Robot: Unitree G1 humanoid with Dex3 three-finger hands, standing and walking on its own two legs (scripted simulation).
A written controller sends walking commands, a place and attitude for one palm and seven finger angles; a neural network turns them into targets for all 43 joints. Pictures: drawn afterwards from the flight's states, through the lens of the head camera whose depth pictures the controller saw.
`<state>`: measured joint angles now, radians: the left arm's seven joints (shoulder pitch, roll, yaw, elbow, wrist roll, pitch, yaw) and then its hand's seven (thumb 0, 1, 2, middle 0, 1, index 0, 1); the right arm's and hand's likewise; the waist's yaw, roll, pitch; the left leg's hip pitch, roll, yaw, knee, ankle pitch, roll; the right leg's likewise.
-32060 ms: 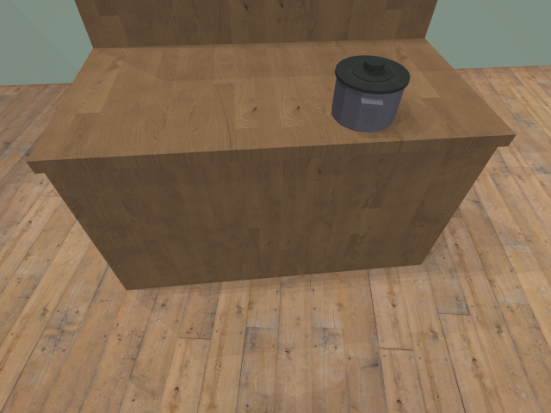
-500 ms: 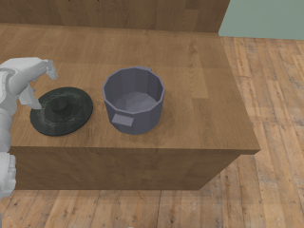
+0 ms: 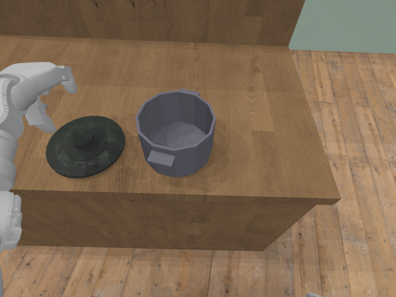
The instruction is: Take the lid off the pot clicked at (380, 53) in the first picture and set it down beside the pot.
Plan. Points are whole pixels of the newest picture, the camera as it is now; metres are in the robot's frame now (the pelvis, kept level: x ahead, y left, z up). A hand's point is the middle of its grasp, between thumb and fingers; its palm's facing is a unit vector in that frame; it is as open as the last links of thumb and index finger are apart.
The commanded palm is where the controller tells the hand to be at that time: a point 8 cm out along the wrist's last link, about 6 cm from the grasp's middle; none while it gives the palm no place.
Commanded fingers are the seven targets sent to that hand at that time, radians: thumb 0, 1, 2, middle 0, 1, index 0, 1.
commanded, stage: draw the hand back to the body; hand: left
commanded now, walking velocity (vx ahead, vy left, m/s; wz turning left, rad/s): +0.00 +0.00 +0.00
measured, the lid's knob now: (83, 138) +0.47 +0.29 -0.01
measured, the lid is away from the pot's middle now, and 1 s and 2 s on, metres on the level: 0.23 0.23 0.23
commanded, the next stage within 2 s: none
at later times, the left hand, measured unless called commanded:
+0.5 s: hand (42, 128) +0.39 +0.29 +0.12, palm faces -0.33 -0.01 -0.95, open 11.0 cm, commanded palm +0.37 +0.29 +0.19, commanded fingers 0.00 0.01 0.60 -0.33 -0.89 -0.33 -0.89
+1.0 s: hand (69, 120) +0.37 +0.22 +0.17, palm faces +0.43 -0.85 -0.32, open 10.0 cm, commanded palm +0.31 +0.26 +0.19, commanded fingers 0.00 0.48 0.76 -0.26 -0.58 -0.26 -0.58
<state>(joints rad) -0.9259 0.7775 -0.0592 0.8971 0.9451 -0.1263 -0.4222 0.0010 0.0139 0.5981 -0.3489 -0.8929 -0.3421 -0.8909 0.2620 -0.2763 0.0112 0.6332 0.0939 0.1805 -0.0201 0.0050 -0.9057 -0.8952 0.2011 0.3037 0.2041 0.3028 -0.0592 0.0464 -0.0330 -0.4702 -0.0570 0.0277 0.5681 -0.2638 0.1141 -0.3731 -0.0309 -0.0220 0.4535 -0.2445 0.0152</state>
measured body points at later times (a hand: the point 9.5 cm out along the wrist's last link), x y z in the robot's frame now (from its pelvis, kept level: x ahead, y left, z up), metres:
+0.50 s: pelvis +0.00 -0.01 +0.00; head +0.05 -0.02 +0.45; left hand +0.41 +0.29 +0.17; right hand +0.12 -0.27 -0.12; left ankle +0.01 +0.04 -0.73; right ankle -0.02 -0.17 -0.73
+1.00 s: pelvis +0.03 -0.06 +0.01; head +0.05 -0.07 +0.46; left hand +0.34 +0.26 +0.19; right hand +0.16 -0.32 -0.10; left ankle +0.01 +0.04 -0.73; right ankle -0.02 -0.17 -0.73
